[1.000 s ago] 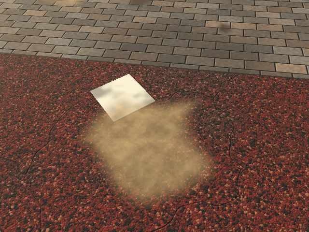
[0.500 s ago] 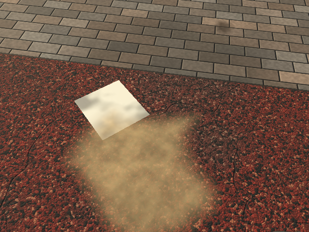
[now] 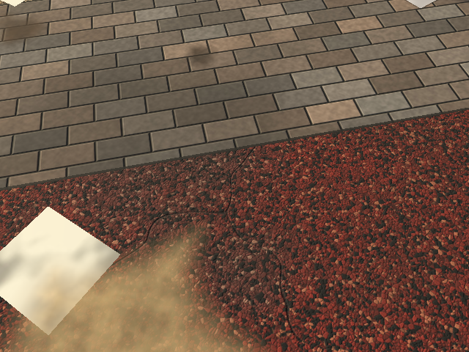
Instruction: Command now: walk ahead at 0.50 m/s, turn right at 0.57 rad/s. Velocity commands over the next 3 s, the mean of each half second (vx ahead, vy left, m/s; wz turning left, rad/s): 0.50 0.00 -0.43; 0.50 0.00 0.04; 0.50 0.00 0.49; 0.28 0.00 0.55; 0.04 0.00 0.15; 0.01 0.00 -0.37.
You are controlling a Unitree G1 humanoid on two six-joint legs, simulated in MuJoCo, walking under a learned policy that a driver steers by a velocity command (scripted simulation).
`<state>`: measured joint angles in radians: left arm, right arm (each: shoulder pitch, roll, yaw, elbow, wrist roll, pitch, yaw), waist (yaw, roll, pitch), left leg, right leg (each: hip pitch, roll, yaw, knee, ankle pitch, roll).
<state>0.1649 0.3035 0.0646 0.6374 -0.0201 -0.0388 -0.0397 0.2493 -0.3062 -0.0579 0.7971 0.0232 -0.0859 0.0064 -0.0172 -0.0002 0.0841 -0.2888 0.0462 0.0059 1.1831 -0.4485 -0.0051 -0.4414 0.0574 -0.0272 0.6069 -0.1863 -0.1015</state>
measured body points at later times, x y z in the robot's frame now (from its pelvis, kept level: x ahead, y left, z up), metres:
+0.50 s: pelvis +0.30 +0.05 +0.01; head +0.32 +0.05 +0.46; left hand +0.42 +0.31 -0.11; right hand +0.40 -0.25 -0.08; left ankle +0.38 +0.13 -0.72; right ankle +0.14 -0.06 -0.64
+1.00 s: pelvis +0.55 -0.05 +0.01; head +0.58 -0.07 +0.46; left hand +0.80 +0.15 -0.06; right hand +0.51 -0.33 -0.13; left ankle +0.43 +0.11 -0.65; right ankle +0.61 -0.17 -0.72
